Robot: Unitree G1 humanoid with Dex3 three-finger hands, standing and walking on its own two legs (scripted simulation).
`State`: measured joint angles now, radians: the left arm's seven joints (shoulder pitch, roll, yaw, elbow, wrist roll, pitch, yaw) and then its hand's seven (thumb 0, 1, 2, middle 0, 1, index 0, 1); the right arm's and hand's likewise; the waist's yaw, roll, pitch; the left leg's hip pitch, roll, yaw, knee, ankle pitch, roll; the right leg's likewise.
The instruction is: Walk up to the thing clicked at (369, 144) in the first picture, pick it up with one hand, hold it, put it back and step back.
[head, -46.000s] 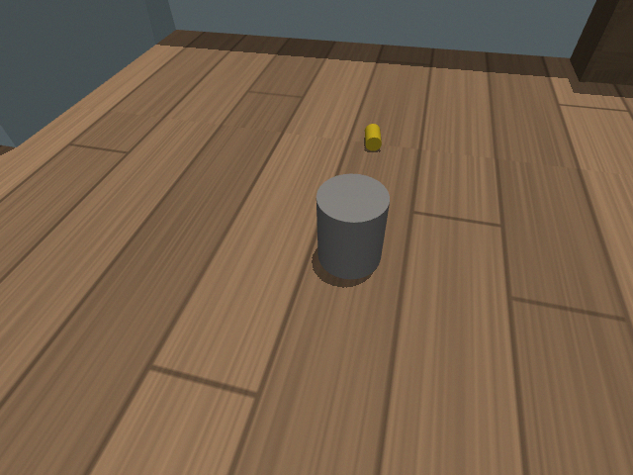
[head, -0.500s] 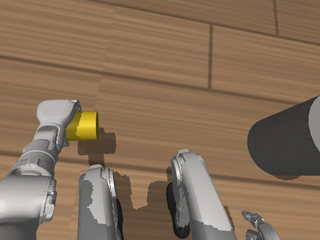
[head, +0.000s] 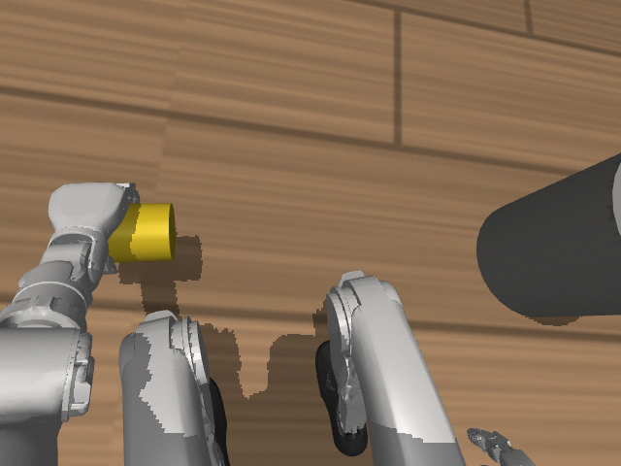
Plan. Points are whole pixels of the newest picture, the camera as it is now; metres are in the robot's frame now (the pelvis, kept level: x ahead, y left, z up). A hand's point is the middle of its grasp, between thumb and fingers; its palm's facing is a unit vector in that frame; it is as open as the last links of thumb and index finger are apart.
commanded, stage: crouch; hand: left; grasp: from above
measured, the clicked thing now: (123, 232) +0.45 +0.20 -0.21
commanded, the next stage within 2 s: lower in 0.12 s
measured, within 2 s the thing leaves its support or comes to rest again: neither
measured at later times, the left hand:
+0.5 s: hand (113, 236) +0.46 +0.22 -0.23, palm faces -0.50 +0.02 -0.87, open 11.1 cm
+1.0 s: hand (121, 233) +0.47 +0.22 -0.27, palm faces -0.46 -0.02 -0.89, open 11.1 cm
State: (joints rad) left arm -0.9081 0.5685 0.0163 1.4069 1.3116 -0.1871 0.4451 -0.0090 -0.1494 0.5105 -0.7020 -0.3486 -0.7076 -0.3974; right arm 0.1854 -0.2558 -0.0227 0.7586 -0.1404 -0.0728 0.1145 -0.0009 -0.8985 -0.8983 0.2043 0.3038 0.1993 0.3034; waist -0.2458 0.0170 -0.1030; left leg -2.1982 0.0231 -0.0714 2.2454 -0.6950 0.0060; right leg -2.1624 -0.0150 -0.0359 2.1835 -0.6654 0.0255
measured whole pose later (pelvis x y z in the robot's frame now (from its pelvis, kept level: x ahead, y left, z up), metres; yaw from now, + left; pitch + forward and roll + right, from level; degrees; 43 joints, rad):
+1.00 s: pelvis +0.00 +0.00 -0.07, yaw -3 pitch +33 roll -8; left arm -0.99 0.72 0.09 1.57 1.35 -0.23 0.54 -0.01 -0.14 0.50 -0.70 -0.34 -0.71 -0.39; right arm 0.15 -0.28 0.07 0.77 -0.21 -0.13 0.19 0.00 -0.90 -0.89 0.20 0.30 0.20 0.30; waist -0.31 -0.03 0.02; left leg -2.35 0.02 -0.14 2.49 -0.73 0.00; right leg -2.30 0.00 -0.08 2.39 -0.67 0.03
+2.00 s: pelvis +0.00 +0.00 -0.08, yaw -7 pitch +28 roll -11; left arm -1.03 0.86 0.10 1.76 1.37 -0.26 0.65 0.00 -0.10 0.39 -0.72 -0.31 -0.73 -0.36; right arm 0.14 -0.33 0.18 0.76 -0.28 -0.23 0.28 0.00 -0.90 -0.90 0.20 0.30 0.20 0.30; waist -0.38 -0.08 0.11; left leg -2.35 0.02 -0.21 2.57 -0.73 -0.01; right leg -2.28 0.02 -0.14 2.41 -0.65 0.04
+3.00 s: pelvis -0.01 +0.01 -0.08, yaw -8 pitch +28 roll -12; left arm -1.03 0.90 0.09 1.75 1.33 -0.25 0.63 0.00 -0.47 1.01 -0.15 -0.90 -0.10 -0.93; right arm 0.14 -0.34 0.24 0.72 -0.27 -0.26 0.30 0.00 -0.89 -0.90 0.20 0.30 0.20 0.30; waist -0.40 -0.09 0.14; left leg -2.35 0.02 -0.23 2.56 -0.72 0.00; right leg -2.26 0.03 -0.16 2.38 -0.63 0.05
